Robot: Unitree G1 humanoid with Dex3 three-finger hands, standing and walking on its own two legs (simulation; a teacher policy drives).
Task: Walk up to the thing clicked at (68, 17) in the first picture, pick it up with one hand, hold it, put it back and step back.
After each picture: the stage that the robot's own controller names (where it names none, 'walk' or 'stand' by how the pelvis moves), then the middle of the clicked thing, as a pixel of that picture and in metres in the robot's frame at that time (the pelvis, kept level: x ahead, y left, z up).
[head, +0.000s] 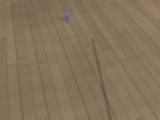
stand; (67, 17) +1.75 +0.16 -0.72
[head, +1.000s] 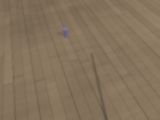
walk; (65, 32) +1.61 +0.27 -0.71
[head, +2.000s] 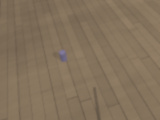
walk; (63, 55) +1.07 +0.28 -0.72
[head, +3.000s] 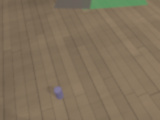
walk; (58, 93) +0.68 +0.26 -0.72
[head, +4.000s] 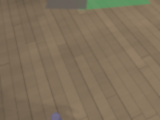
stand; (56, 119) +0.39 +0.23 -0.71
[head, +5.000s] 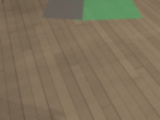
stand; out of the picture +0.38 +0.20 -0.72
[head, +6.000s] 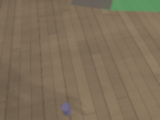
stand; (66, 109) +0.47 +0.17 -0.71
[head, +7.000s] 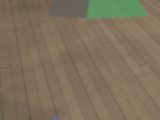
stand; out of the picture +0.43 +0.19 -0.72
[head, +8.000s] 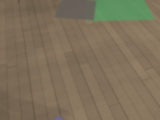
stand; out of the picture +0.44 +0.18 -0.73
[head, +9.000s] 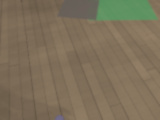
stand; out of the picture +0.44 +0.18 -0.73
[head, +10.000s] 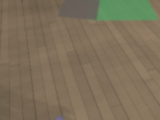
go down; out of the picture +0.43 +0.18 -0.73
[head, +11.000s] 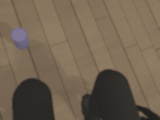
go down; (20, 39) +0.53 +0.19 -0.34
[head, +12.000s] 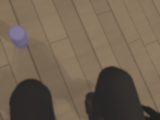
approach; (19, 37) +0.53 +0.20 -0.31
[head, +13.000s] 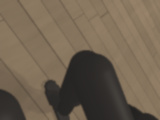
close in; out of the picture +0.52 +0.25 -0.24
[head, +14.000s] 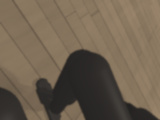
close; out of the picture +0.51 +0.27 -0.25
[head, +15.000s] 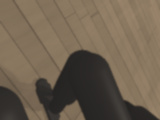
close; out of the picture +0.49 +0.25 -0.25
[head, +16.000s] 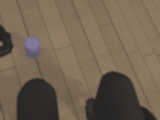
lift; (32, 48) +0.50 +0.17 -0.31
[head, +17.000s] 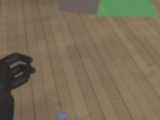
hold; (62, 118) +0.45 +0.12 -0.66
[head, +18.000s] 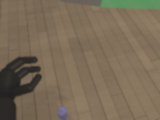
go down; (62, 113) +0.43 +0.13 -0.67
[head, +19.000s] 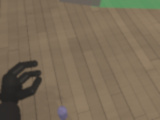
hold; (62, 113) +0.44 +0.13 -0.67
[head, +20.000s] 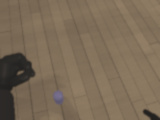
crouch; (58, 97) +0.46 +0.13 -0.62
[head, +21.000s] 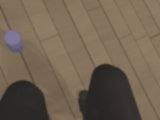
lower; (14, 42) +0.52 +0.16 -0.30
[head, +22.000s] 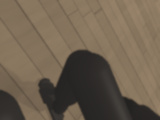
lower; out of the picture +0.49 +0.23 -0.25
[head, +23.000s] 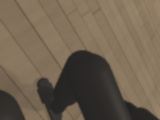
lower; out of the picture +0.49 +0.23 -0.25
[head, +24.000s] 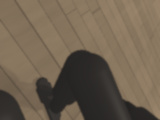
lower; out of the picture +0.49 +0.23 -0.25
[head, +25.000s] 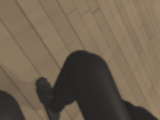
lower; out of the picture +0.49 +0.22 -0.26
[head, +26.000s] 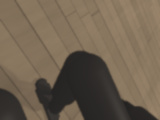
open; out of the picture +0.50 +0.21 -0.26
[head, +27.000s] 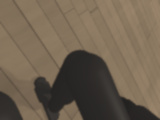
stand; out of the picture +0.49 +0.14 -0.28
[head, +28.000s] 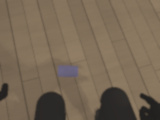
stand; (67, 71) +0.45 +0.05 -0.47
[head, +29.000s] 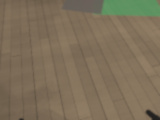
stand; out of the picture +0.37 +0.04 -0.69
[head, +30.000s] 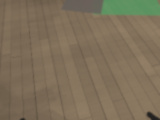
stand; out of the picture +0.34 +0.05 -0.69
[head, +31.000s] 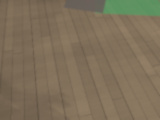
stand; out of the picture +0.33 +0.05 -0.70
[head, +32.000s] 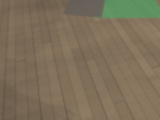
stand; out of the picture +0.31 +0.06 -0.75
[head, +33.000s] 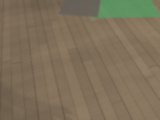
stand; out of the picture +0.27 +0.07 -0.75
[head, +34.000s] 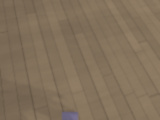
walk; (69, 116) +0.32 +0.02 -0.73
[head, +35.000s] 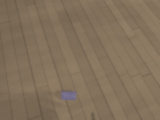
walk; (68, 95) +0.49 +0.06 -0.73
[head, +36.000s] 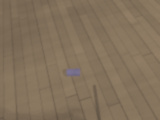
walk; (73, 72) +0.78 +0.16 -0.72
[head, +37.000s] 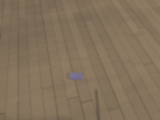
stand; (76, 76) +0.81 +0.05 -0.74
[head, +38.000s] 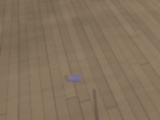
stand; (74, 78) +0.85 +0.07 -0.75
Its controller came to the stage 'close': yes
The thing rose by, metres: 0.01
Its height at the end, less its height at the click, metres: -0.02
